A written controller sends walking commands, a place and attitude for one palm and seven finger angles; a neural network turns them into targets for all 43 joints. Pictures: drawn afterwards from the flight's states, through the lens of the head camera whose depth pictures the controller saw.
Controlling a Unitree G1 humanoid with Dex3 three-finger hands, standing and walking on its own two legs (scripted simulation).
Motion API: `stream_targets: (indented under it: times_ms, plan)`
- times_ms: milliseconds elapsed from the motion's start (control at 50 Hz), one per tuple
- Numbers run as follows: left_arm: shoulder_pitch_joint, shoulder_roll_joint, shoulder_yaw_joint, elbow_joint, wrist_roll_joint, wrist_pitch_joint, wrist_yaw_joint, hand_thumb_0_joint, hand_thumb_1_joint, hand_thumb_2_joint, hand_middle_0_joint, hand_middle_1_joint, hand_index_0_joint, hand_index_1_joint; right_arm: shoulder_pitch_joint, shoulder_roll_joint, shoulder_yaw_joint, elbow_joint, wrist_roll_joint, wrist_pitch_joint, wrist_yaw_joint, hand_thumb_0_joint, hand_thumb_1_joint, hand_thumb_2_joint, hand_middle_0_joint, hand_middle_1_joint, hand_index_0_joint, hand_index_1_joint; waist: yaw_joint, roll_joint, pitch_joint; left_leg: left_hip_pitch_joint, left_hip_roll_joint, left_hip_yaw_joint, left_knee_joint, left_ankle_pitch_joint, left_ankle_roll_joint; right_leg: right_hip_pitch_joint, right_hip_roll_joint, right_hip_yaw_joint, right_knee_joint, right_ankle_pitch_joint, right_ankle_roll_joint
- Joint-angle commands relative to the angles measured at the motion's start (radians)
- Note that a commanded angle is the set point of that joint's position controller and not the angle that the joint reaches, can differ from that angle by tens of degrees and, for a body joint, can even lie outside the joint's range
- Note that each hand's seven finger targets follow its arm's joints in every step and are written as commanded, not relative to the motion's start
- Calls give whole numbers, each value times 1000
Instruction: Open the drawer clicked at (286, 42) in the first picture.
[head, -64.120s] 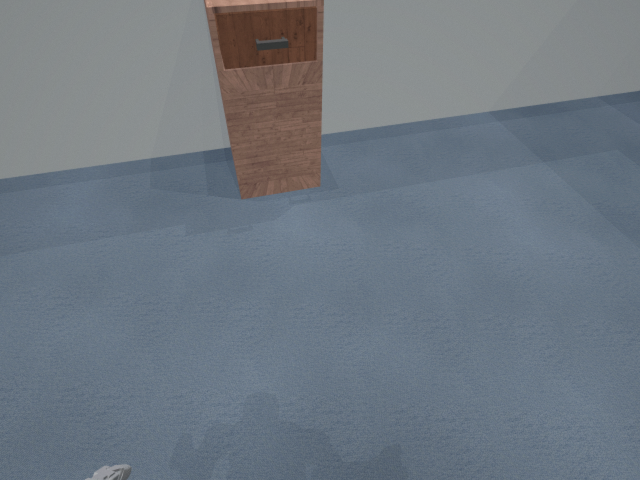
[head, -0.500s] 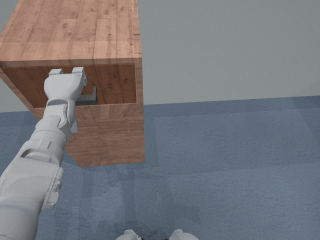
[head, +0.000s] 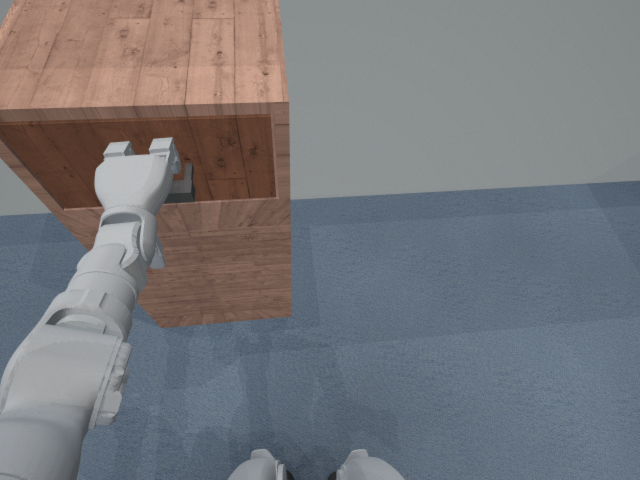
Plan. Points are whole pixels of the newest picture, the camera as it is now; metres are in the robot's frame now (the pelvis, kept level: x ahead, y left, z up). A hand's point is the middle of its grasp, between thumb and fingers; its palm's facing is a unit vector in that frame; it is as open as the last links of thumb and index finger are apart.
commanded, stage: lower the fingers behind the handle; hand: left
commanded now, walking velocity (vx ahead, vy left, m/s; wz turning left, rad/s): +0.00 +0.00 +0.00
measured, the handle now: (155, 182) +0.53 +0.21 +0.00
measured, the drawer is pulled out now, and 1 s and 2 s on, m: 0.00 0.00 0.03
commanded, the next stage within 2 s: close the thumb around the handle in 0.62 s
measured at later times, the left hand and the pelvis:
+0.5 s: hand (158, 220) +0.48 +0.21 -0.02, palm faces -0.08 -0.02 -1.00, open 13.8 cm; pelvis -0.03 +0.01 -0.02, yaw -1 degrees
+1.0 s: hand (156, 216) +0.48 +0.21 -0.02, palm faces -0.05 -0.05 -1.00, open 11.6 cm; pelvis +0.00 +0.01 -0.01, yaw -1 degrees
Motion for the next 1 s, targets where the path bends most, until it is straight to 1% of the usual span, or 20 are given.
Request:
stream_targets:
  times_ms: [0,40,80,100,180,340,400,460,480,520,540,580,640,680,700,720,820,900,940,980]
  plan:
    - [-372,204,11,-54,5,65,-15,0,-500,300,-300,-1200,-300,-1200,147,-182,-57,-59,-1,-1,-13,0,-900,-900,200,300,200,300,-53,-14,-268,302,25,-84,-87,251,-34,65,-5,43,-118,152,9]
    - [-350,198,6,-20,9,75,-20,0,-500,300,-300,-1200,-300,-1200,139,-182,-55,-63,-1,0,-13,0,-900,-900,200,300,200,300,-57,-24,-239,283,25,-82,-81,224,-32,43,-6,42,-119,128,9]
    - [-376,228,24,-26,18,69,-24,0,-500,300,-300,-1200,-300,-1200,141,-186,-53,-66,-1,-1,-16,0,-900,-900,200,300,200,300,-62,-36,-262,276,27,-92,-68,224,-32,26,-9,43,-100,123,11]
    - [-352,193,-2,-7,15,76,-28,0,-500,300,-300,-1200,-300,-1200,137,-183,-51,-72,-3,0,-15,0,-900,-900,200,300,200,300,-57,-5,-249,274,24,-89,-66,210,-35,14,-7,40,-98,109,7]
    - [-361,205,3,12,22,79,-36,0,-500,300,-300,-1200,-300,-1200,135,-184,-48,-77,-2,-1,-18,0,-900,-900,200,300,200,300,-67,-26,-256,241,26,-95,-43,175,-33,-20,-10,38,-74,81,10]
    - [-423,200,-4,-44,1,92,-47,0,-500,300,-300,-1200,-300,-1200,127,-187,-46,-99,-1,-11,-21,0,-900,-900,200,300,200,300,-66,35,-303,272,37,-124,-41,107,-42,-74,-12,26,-42,23,8]
    - [-450,223,10,-76,-11,75,-59,0,-500,300,-300,-1200,-300,-1200,131,-190,-44,-103,0,-23,-28,0,-900,-900,200,300,200,300,-64,13,-335,268,39,-131,-41,88,-36,-59,-12,27,-37,13,12]
    - [-508,272,49,-199,-14,9,-58,0,-500,300,-300,-1200,-300,-1200,125,-189,-48,-109,-6,-42,-37,0,-900,-900,200,300,200,300,-50,60,-421,306,45,-144,-30,103,-37,-55,-13,35,-23,21,7]
    - [-518,326,89,-226,-4,-15,-47,0,-500,300,-300,-1200,-300,-1200,135,-192,-48,-101,-5,-45,-41,0,-900,-900,200,300,200,300,-41,62,-445,324,50,-157,-31,111,-40,-61,-12,33,-12,24,7]
    - [-448,285,69,-164,-2,-7,-33,0,-500,300,-300,-1200,-300,-1200,137,-188,-49,-85,-7,-47,-39,0,-900,-900,200,300,200,300,-44,48,-406,315,51,-152,-29,125,-42,-72,-8,28,-19,24,7]
    - [-404,264,64,-148,-4,-3,-29,0,-500,300,-300,-1200,-300,-1200,141,-186,-50,-83,-8,-49,-35,0,-900,-900,200,300,200,300,-34,45,-386,300,48,-141,-30,142,-41,-58,-6,26,-25,34,6]
    - [-425,283,73,-153,0,-8,-18,0,-500,300,-300,-1200,-300,-1200,147,-192,-51,-75,-7,-49,-32,0,-900,-900,200,300,200,300,-42,24,-391,292,53,-148,-30,148,-42,-61,-6,28,-26,40,9]
    - [-416,297,93,-161,-4,4,3,0,-500,300,-300,-1200,-300,-1200,155,-194,-57,-62,-10,-43,-26,0,-900,-900,200,300,200,300,-34,41,-401,315,53,-144,-34,190,-47,-47,-4,25,-30,63,6]
    - [-435,290,89,-174,-7,9,10,0,-500,300,-300,-1200,-300,-1200,159,-193,-58,-56,-10,-38,-22,0,-900,-900,200,300,200,300,-39,43,-414,334,54,-143,-35,224,-47,-41,-3,24,-32,84,7]
    - [-398,274,84,-150,-10,17,12,0,-500,300,-300,-1200,-300,-1200,156,-191,-60,-55,-11,-36,-19,0,-900,-900,200,300,200,300,-30,49,-389,337,52,-140,-40,221,-49,-39,-1,22,-40,79,5]
    - [-412,279,86,-154,-6,21,15,0,-444,324,-304,-1206,-304,-1206,156,-192,-59,-52,-10,-33,-19,0,-900,-900,200,300,200,300,-38,38,-389,339,54,-139,-41,227,-49,-39,-2,23,-42,85,6]
    - [-362,292,102,-165,-7,30,14,0,-164,444,-324,-1236,-324,-1236,150,-189,-58,-59,-9,-17,-15,0,-900,-900,200,300,200,300,-17,39,-404,354,49,-121,-48,296,-48,23,0,27,-55,142,5]
    - [-336,242,68,-145,-9,31,9,0,60,540,-340,-1260,-340,-1260,140,-183,-61,-62,-11,-9,-13,0,-900,-900,200,300,200,300,-24,26,-353,357,48,-112,-51,311,-46,26,2,27,-67,158,4]
    - [-343,249,72,-156,-6,25,12,0,172,588,-348,-1272,-348,-1272,136,-184,-62,-65,-12,-9,-14,0,-900,-900,200,300,200,300,-26,27,-357,353,46,-106,-49,311,-43,33,-1,32,-71,165,5]
    - [-322,291,106,-159,1,19,13,0,284,636,-356,-1284,-356,-1284,133,-185,-62,-69,-11,-3,-14,0,-900,-900,200,300,200,300,-10,28,-387,353,44,-98,-46,341,-43,62,-2,37,-64,197,5]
